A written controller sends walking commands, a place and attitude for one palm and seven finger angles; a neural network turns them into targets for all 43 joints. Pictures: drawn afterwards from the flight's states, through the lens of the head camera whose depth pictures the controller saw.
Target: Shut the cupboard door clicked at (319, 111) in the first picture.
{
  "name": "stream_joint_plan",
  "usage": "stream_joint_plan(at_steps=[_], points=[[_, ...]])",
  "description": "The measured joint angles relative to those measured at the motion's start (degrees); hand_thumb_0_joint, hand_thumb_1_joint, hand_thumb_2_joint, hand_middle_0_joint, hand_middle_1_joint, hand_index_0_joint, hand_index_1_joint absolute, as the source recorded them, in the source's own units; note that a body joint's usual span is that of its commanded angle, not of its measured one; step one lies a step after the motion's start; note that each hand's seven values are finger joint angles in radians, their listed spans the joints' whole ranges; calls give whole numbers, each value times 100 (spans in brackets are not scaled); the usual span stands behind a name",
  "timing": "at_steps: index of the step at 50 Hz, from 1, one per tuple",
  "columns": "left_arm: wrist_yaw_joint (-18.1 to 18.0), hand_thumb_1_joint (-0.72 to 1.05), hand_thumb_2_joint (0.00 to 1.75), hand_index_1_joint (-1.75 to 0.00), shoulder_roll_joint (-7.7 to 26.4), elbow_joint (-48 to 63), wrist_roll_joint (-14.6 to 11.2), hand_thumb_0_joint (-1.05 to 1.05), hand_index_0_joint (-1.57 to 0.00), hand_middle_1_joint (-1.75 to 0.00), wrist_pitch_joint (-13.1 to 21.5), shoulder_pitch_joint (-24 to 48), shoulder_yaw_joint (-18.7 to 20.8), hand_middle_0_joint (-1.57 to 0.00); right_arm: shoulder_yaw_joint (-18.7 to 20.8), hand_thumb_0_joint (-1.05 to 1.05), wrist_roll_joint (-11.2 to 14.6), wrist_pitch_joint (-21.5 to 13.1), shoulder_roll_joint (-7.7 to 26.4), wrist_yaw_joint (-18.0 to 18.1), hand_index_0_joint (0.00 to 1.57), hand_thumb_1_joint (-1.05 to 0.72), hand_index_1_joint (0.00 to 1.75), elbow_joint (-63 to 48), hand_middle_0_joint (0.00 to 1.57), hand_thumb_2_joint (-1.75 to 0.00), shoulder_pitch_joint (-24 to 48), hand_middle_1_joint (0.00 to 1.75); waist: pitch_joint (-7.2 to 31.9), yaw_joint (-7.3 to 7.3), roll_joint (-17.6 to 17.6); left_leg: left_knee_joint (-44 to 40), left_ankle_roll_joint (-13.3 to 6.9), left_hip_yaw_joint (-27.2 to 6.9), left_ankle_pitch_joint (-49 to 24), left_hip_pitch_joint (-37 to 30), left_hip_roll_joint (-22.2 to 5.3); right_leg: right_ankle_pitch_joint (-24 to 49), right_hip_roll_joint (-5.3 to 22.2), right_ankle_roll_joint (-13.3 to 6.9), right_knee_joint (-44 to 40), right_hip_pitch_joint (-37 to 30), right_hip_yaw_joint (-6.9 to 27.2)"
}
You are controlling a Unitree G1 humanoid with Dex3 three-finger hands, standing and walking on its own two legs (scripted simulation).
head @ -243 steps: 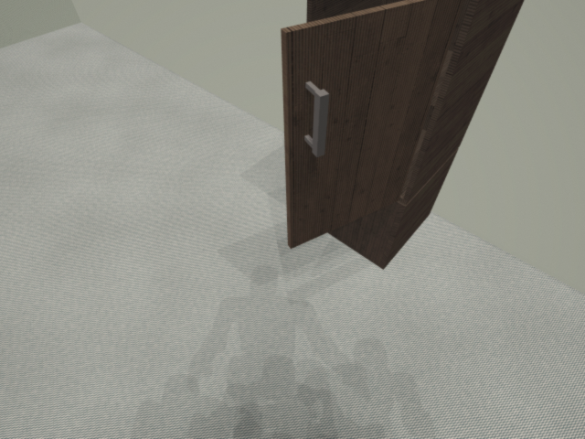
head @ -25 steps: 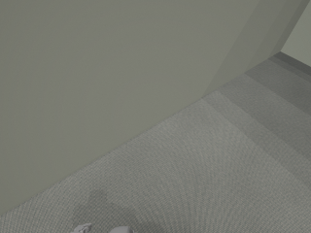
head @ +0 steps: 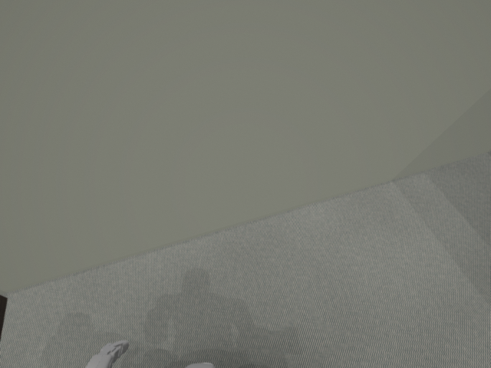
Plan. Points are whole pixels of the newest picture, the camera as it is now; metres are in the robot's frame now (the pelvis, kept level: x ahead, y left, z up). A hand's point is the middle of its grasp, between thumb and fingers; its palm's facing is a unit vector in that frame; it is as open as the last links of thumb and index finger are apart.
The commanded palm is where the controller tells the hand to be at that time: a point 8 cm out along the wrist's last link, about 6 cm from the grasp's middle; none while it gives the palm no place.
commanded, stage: turn to face it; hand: left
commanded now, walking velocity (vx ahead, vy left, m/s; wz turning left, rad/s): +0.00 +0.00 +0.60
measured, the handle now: out of the picture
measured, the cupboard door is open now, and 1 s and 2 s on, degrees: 70 70 70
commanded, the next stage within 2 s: none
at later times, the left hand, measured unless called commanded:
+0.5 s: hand out of the picture -0.02 +0.21 -0.17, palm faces +0.37 -0.89 -0.25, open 7.4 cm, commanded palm none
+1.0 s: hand out of the picture -0.02 +0.15 -0.14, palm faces +0.60 -0.77 -0.23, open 7.4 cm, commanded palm none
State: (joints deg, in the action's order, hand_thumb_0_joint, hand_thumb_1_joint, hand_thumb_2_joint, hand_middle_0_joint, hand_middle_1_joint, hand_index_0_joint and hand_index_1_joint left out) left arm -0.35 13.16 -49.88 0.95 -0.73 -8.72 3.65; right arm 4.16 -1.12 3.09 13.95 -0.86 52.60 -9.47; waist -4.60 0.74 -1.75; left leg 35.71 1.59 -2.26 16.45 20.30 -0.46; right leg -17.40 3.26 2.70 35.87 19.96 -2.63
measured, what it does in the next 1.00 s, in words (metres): steps on the spot, turning left: left foot, then right foot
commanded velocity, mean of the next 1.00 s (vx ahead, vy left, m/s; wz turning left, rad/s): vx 0.00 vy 0.00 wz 0.60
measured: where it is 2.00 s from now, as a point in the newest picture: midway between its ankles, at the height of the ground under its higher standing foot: outside the picture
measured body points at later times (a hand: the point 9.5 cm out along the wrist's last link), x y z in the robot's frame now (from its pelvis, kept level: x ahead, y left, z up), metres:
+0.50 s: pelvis +0.01 -0.01 +0.01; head +0.05 +0.03 +0.45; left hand -0.04 +0.26 -0.15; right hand +0.20 -0.21 -0.12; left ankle -0.02 +0.09 -0.72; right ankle +0.02 -0.15 -0.66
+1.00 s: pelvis +0.03 -0.05 +0.01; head +0.08 -0.02 +0.46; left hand -0.05 +0.19 -0.13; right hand +0.24 -0.22 -0.14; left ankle -0.06 +0.05 -0.67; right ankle +0.09 -0.15 -0.72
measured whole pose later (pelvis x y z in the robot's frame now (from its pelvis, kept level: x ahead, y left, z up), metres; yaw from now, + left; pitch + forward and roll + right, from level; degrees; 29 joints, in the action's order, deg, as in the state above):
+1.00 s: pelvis +0.03 -0.05 +0.01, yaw +39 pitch +0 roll +2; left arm -1.3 9.6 -50.9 1.3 0.0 -10.4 2.2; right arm 4.8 -0.6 4.9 13.8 -2.0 54.7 -8.5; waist -7.0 1.9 0.4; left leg 53.9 4.0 3.3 26.3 24.9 -1.5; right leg -17.3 7.9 0.8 30.3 12.5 -11.4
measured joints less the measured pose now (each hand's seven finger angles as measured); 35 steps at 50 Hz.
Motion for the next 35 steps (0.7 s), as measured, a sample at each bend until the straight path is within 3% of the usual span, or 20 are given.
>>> stream_joint_plan(at_steps=[3, 5, 7, 10, 15, 18, 19, 22, 26, 30, 35], points=[[-54, 90, 90, -30, -162, 4, 41, 1, -20, -30, 81, -53, -71, -20, 98, 0, 27, 102, 88, -16, 20, -91, 30, 54, 20, -90, 73, 30, -90, 4, -107, 1724, 20, -64, 1120, 556, 141, -54, 102, -295, 206, -30, -255], [-90, 90, 90, -30, -268, -21, 36, 1, -20, -30, 58, -143, -102, -20, 128, 0, 19, 155, 119, -39, 20, -91, 30, 88, 20, -90, 129, 30, -121, 19, -106, 2771, 73, 99, 1080, 835, 120, -108, 182, -328, 62, -188, -403], [-105, 90, 90, -30, -334, -69, 34, 1, -20, -30, 45, -232, -127, -20, 120, 0, 23, 171, 101, -65, 20, -91, 30, 94, 20, -90, 177, 30, -134, 56, -42, 3094, 147, 263, 946, 908, 41, -33, 258, -319, -174, -340, -549], [-99, 90, 90, -30, -385, -126, 41, 1, -20, -30, 65, -322, -155, -20, 77, 0, 44, 158, 28, -91, 20, -91, 30, 91, 20, -90, 223, 30, -166, 57, 122, 2508, 218, 482, 976, 688, -56, 52, 392, -335, -430, -514, -777], [-83, 91, 90, -30, -279, -184, 59, 1, -20, -30, 118, -409, -92, -21, -3, 0, 73, 123, -69, -108, 20, -91, 30, 80, 20, -90, 363, 30, -243, -84, 311, 1074, 167, 740, 1046, 139, -85, -42, 578, -288, -382, -598, -1182], [-51, 91, 90, -30, -152, -250, 37, 1, -20, -30, 86, -485, -30, -21, -43, 0, 69, 55, -95, -117, 20, -91, 30, -9, 20, -90, 432, 30, -233, -123, 388, 57, 67, 898, 498, -293, -56, -259, 714, -196, -13, -507, -1408], [-34, 91, 90, -30, -111, -261, 13, 1, -20, -30, 51, -530, -8, -21, -48, 0, 53, 5, -77, -124, 20, -91, 30, -63, 20, -90, 426, 30, -185, -115, 370, -225, -92, 859, 59, -382, -69, -370, 750, -138, 278, -377, -1436], [-58, 91, 90, -30, 64, -375, 3, 1, -20, -30, -185, -412, 54, -20, -66, 0, 19, -113, -142, -66, 20, -91, 30, -114, 20, -90, 441, 30, -226, -141, 468, 70, -353, 736, 184, -232, 11, -1327, 592, 84, 1813, 258, -678], [-34, 91, 90, -30, 145, -416, 2, 1, -20, -30, -261, -216, 105, -20, -90, 0, 2, -141, -166, 42, 20, -91, 30, -72, 20, -90, 269, 30, -157, -136, 386, -271, -311, 490, 56, -352, 42, -916, 327, 187, 2748, 778, -85], [-12, 91, 90, -30, 128, -278, -10, 1, -20, -30, -215, -69, 94, -20, -92, 0, -13, -117, -146, 53, 20, -91, 30, 26, 20, -90, 94, 30, -106, -102, 256, -572, -284, 251, -149, -447, 61, -720, 207, 210, 2248, 755, 121], [-12, 91, 90, -30, 40, -119, -37, 1, -20, -30, -137, 109, 38, -20, -29, 0, -29, -26, -104, 34, 20, -90, 30, 101, 20, -90, -85, 30, -77, 42, 60, -469, -137, -120, -159, -311, 85, -578, -25, 143, 814, 200, 118]])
